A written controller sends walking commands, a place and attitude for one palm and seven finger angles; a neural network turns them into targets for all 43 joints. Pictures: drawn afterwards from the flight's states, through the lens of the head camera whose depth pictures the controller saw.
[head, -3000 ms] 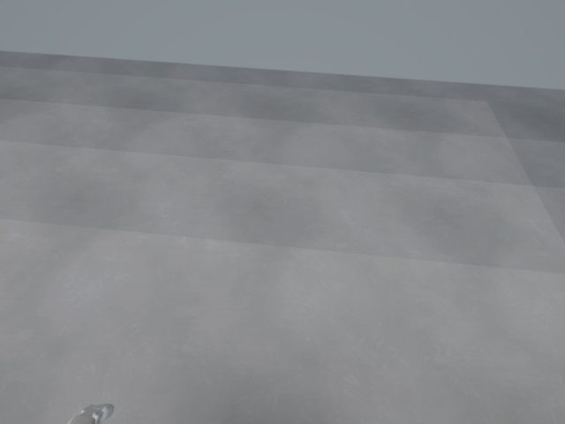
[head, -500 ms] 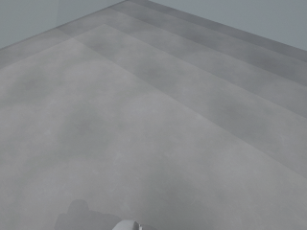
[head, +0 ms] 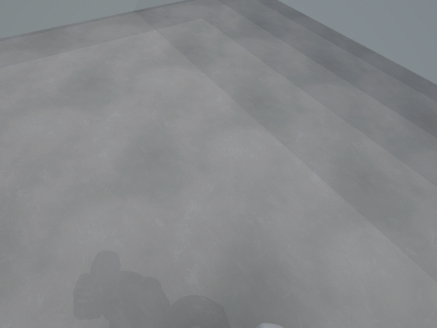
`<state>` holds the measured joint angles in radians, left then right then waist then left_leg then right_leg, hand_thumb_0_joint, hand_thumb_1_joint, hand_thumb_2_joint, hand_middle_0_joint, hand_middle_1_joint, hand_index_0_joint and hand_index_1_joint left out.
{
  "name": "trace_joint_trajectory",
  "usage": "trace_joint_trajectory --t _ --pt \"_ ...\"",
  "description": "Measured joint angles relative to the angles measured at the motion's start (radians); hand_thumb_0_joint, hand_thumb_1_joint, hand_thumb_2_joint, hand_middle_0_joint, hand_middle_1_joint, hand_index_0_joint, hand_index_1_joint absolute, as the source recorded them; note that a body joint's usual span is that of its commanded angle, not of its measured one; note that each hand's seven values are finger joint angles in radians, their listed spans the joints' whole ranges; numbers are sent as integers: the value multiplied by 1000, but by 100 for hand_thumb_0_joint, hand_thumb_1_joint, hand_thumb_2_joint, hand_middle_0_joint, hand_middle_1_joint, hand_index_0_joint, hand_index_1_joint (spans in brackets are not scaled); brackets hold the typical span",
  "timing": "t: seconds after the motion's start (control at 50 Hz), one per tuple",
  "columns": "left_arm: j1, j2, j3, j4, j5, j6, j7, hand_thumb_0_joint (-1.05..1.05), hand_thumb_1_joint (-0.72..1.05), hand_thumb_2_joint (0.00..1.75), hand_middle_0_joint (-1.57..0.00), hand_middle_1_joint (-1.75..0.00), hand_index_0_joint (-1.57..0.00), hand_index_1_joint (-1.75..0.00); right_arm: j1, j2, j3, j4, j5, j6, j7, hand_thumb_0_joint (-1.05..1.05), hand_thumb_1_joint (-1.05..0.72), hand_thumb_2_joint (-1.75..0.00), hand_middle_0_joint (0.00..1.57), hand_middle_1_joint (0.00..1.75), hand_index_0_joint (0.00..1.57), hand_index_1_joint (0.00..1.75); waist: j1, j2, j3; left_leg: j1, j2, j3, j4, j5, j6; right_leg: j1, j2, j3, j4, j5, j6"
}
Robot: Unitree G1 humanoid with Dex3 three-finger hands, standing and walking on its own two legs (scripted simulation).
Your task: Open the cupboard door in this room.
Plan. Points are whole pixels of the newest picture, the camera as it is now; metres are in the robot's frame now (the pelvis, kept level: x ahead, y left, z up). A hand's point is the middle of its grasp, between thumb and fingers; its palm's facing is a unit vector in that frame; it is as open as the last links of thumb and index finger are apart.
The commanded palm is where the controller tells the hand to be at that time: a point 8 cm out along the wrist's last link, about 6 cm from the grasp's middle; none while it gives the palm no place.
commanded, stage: turn or walk to find it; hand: left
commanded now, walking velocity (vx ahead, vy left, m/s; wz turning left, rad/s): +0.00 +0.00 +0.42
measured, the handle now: out of the picture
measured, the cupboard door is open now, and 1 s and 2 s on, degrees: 0 0 0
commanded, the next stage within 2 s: none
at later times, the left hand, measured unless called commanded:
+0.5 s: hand out of the picture -0.01 +0.17 -0.16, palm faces +0.25 -0.94 -0.25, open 7.4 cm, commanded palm none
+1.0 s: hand out of the picture -0.05 +0.21 -0.16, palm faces +0.43 -0.86 -0.26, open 7.4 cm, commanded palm none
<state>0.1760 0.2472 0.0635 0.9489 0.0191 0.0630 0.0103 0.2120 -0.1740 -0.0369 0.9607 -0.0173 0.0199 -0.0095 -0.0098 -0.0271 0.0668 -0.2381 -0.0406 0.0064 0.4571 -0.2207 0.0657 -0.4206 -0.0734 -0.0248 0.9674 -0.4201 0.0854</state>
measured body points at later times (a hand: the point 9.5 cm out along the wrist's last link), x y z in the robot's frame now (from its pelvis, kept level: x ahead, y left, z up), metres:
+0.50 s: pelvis -0.03 -0.03 +0.00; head +0.01 -0.03 +0.44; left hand -0.03 +0.22 -0.14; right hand +0.08 -0.28 -0.16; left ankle -0.07 +0.11 -0.69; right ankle -0.01 -0.14 -0.74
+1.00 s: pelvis -0.05 -0.01 -0.01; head -0.02 -0.01 +0.44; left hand -0.07 +0.26 -0.14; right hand +0.12 -0.21 -0.16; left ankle -0.08 +0.10 -0.74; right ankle +0.00 -0.13 -0.73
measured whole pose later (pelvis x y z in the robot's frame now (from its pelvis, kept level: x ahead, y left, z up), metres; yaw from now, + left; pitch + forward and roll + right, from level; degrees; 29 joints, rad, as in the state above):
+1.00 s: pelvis -0.05 -0.01 -0.01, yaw +25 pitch +0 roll +1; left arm 0.17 0.21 0.05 0.91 0.01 0.04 0.01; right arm 0.19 -0.20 -0.05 0.95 -0.02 0.04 0.00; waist -0.01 0.02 0.06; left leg -0.28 -0.05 -0.04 0.53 -0.24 0.02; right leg -0.29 -0.05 -0.04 0.65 -0.36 0.06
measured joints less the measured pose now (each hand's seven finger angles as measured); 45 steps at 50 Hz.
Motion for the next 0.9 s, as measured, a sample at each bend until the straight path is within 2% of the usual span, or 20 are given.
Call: trace_joint_trajectory --t 0.12,0.18,0.2,0.22,0.26,0.32,0.38,0.44,0.54,0.58,0.6,0.62,0.66,0.7,0.74,0.8,0.9 --pt "-40 -33 -11 -28 -5 -8 4 0 91 90 -20 -30 -20 -29 15 -16 -13 3 -6 15 4 1 -90 -89 20 30 20 30 -25 33 -5 -30 -20 -47 17 14 -13 77 29 8 -179 -13 -17" --pt "-43 -46 -19 -50 -7 -25 5 0 91 90 -20 -30 -20 -29 27 -28 -22 5 -3 23 8 1 -90 -89 20 30 20 30 -27 45 -14 -64 -34 -71 55 8 -31 159 42 1 -373 84 -29" --pt "-40 -52 -22 -55 -4 -34 7 0 91 90 -20 -30 -20 -29 32 -35 -25 5 1 25 10 1 -90 -89 20 30 20 30 -24 53 -17 -83 -36 -80 85 -2 -39 179 46 -7 -424 109 -64" --pt "-39 -61 -25 -55 1 -39 9 0 91 90 -20 -30 -20 -29 31 -43 -31 7 4 31 12 1 -90 -89 20 30 20 30 -24 69 -12 -106 -33 -86 143 -66 -50 180 51 -20 -422 113 -88" --pt "-25 -72 -32 -61 3 -44 9 0 90 90 -20 -30 -20 -29 31 -54 -40 11 0 46 14 1 -90 -89 20 30 20 30 -22 75 -12 -170 -35 -73 331 -189 -66 187 42 -41 -419 109 -103" --pt "0 -79 -37 -55 5 -44 10 0 90 90 -20 -30 -21 -29 28 -69 -51 18 -3 56 23 1 -90 -90 20 30 20 30 -21 76 -9 -243 -7 -44 585 -183 -89 215 27 -71 -452 123 -101" --pt "17 -78 -37 -42 8 -45 11 0 90 90 -20 -30 -21 -29 27 -76 -53 21 -2 58 27 1 -90 -90 20 30 20 30 -23 65 -2 -253 33 -23 657 -168 -111 231 9 -102 -467 128 -99" --pt "32 -71 -35 -32 13 -48 9 0 90 90 -20 -30 -21 -30 17 -77 -50 27 0 63 27 1 -91 -90 19 30 20 30 -13 46 7 -216 62 -5 585 -196 -123 233 -15 -128 -461 123 -93" --pt "58 -45 -27 -14 18 -47 4 0 90 90 -21 -30 -21 -30 -25 -71 -36 25 8 58 26 1 -91 -90 19 30 20 30 16 12 26 -113 75 35 348 -223 -117 208 -56 -162 -411 101 -69" --pt "71 -29 -20 -4 15 -40 3 0 90 90 -21 -30 -21 -30 -39 -69 -29 13 9 45 26 1 -91 -90 19 30 20 30 19 1 26 -53 72 57 206 -143 -109 189 -73 -179 -368 80 -52" --pt "81 -21 -17 -2 11 -35 2 0 90 90 -21 -30 -21 -30 -41 -71 -26 4 8 35 27 1 -91 -90 19 30 20 30 20 2 19 -28 73 59 139 -91 -91 169 -79 -187 -330 62 -42" --pt "80 -7 -11 4 7 -26 2 0 90 90 -21 -30 -21 -30 -52 -63 -26 0 6 26 26 1 -91 -90 19 30 20 30 25 -18 24 -37 60 63 148 -97 -71 138 -89 -166 -264 4 -32" --pt "78 13 -4 18 6 -3 6 0 90 90 -20 -30 -21 -29 -68 -47 -18 -9 3 12 22 1 -91 -90 19 30 20 30 35 -38 30 -47 49 67 172 -117 -44 68 -69 -99 -94 -99 -24" --pt "70 22 2 33 4 10 6 0 90 90 -20 -30 -20 -29 -72 -36 -11 -18 1 4 13 1 -90 -90 20 30 20 30 34 -36 28 -38 45 58 148 -106 -34 15 -43 -61 36 -90 -21" --pt "63 24 4 35 3 8 0 0 91 90 -20 -30 -20 -29 -73 -29 -5 -21 1 2 7 1 -90 -90 20 30 20 30 33 -28 25 -22 39 46 107 -79 -31 -14 -31 -44 91 -51 -16" --pt "49 17 1 23 1 3 -3 1 91 90 -20 -30 -20 -29 -68 -23 1 -21 1 1 4 1 -90 -90 20 30 20 30 30 -12 17 -7 28 27 58 -45 -25 -21 -20 -28 71 -21 -9" --pt "16 -6 -5 -7 -1 -3 -3 0 91 90 -20 -30 -20 -29 -50 -20 0 -20 -2 8 7 1 -90 -89 20 30 20 30 14 16 6 -9 12 -10 31 -18 -28 21 0 -11 -60 -25 -8"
